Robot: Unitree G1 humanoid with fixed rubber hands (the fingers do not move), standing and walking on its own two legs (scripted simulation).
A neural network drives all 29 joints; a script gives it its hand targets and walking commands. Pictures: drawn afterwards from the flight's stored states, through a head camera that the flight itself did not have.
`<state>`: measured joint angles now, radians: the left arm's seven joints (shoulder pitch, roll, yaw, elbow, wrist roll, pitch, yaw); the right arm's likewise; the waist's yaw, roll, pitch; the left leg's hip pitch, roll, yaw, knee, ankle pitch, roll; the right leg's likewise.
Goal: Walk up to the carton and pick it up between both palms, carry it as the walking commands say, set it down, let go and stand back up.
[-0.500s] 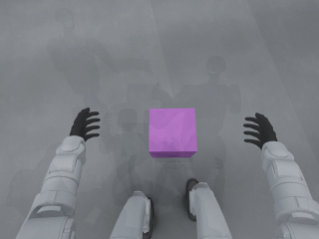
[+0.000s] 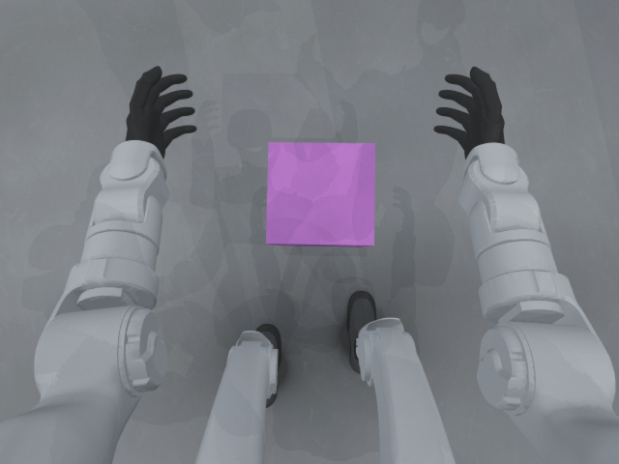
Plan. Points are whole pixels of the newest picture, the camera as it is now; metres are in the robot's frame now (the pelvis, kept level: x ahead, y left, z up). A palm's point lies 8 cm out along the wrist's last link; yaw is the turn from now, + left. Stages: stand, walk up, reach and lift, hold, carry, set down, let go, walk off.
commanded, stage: reach and lift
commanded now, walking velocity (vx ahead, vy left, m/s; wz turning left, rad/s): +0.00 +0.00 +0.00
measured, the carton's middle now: (320, 201) +0.47 +0.00 -0.53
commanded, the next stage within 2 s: none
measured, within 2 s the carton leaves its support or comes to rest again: neither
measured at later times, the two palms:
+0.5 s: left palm (189, 164) +0.49 +0.20 -0.24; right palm (438, 176) +0.46 -0.18 -0.25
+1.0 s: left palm (220, 186) +0.48 +0.19 -0.39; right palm (411, 190) +0.46 -0.18 -0.40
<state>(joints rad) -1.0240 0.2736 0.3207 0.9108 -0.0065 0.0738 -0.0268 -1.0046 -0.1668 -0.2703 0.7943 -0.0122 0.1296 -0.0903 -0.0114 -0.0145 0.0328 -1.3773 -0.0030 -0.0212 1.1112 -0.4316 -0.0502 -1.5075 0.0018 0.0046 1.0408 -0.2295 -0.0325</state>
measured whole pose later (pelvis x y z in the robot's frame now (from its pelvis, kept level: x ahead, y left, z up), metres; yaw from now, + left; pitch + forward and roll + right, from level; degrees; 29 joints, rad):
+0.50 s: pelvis -0.04 +0.03 -0.10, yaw +0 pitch +45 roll +1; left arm -1.19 0.27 0.25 0.91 -0.04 0.10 0.06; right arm -1.16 -0.23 -0.34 0.90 -0.01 0.10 -0.09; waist -0.02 0.02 0.07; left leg -1.81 -0.04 -0.01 1.57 -0.54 -0.02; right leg -1.92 -0.02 0.02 1.44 -0.30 0.01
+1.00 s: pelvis -0.07 +0.02 -0.22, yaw +1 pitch +31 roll +2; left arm -1.41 0.38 0.09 0.97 -0.21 0.11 0.13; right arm -1.40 -0.34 -0.15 0.99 0.19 0.10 -0.16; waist -0.04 0.00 0.50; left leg -1.91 -0.05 -0.03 2.03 -0.67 -0.05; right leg -2.05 -0.03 0.01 1.89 -0.38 -0.02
